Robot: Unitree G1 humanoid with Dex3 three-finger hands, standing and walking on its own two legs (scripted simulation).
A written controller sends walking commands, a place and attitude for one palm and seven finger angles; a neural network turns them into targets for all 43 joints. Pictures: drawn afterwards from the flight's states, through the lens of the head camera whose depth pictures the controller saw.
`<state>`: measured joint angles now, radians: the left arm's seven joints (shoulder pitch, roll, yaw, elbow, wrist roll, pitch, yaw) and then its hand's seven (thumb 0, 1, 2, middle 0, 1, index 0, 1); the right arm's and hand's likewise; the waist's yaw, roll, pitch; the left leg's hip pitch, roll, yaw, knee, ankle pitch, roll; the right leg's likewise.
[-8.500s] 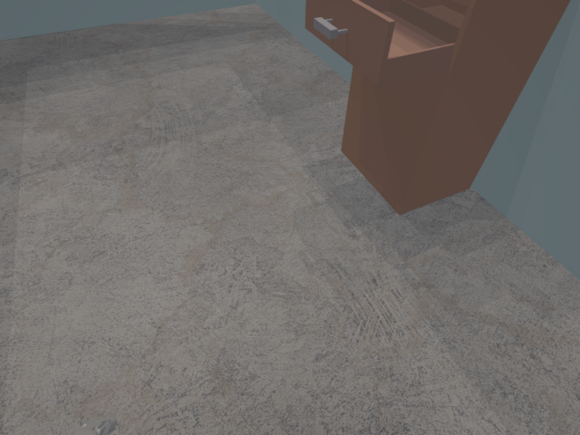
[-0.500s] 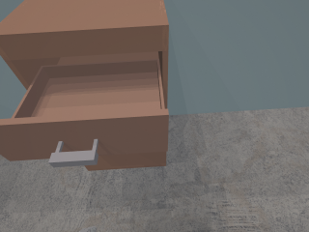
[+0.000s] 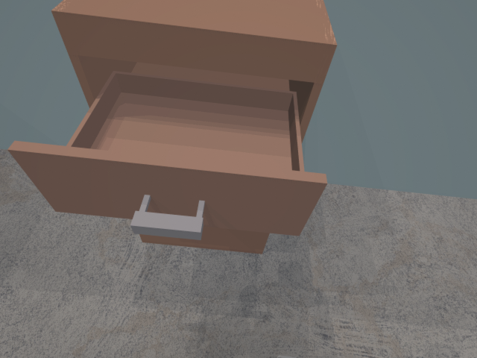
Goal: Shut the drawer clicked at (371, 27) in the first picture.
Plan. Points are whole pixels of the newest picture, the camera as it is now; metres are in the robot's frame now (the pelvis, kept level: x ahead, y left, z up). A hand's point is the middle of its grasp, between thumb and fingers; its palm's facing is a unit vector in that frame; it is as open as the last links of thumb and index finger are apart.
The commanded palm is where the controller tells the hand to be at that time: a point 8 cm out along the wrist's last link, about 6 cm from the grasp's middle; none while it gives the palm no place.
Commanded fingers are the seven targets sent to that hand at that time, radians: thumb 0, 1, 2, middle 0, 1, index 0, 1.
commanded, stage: come to a stop and stand still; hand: left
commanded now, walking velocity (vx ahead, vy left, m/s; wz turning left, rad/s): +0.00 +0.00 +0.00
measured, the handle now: (171, 214) +0.33 +0.15 +0.03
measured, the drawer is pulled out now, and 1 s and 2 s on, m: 0.28 0.28 0.28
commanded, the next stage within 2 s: look again from close up in 0.76 s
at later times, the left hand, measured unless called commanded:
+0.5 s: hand out of the picture -0.04 +0.15 -0.17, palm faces -0.01 -0.98 -0.17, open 7.3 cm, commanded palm none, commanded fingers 0.00 0.90 0.90 -0.20 -0.30 -0.20 -0.30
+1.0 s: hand out of the picture -0.03 +0.13 -0.18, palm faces +0.00 -0.99 -0.17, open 7.3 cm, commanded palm none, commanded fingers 0.00 0.90 0.90 -0.20 -0.30 -0.20 -0.30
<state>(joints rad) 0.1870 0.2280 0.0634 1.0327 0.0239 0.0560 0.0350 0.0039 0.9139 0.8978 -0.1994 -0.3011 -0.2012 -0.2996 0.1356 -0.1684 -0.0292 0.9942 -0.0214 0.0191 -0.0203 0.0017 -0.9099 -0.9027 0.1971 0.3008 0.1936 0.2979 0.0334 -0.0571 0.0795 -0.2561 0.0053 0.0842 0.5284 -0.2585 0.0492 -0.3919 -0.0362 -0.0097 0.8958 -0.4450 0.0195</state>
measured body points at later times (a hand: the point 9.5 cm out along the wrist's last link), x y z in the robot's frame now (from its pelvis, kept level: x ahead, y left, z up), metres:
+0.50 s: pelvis -0.03 -0.01 +0.01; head -0.03 -0.01 +0.46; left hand -0.04 +0.20 -0.15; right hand -0.05 -0.23 -0.16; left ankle +0.02 +0.09 -0.74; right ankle -0.08 -0.12 -0.74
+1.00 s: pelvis -0.02 -0.02 +0.00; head +0.00 -0.02 +0.45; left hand -0.03 +0.19 -0.16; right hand -0.04 -0.22 -0.17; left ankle +0.02 +0.09 -0.74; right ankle -0.08 -0.12 -0.74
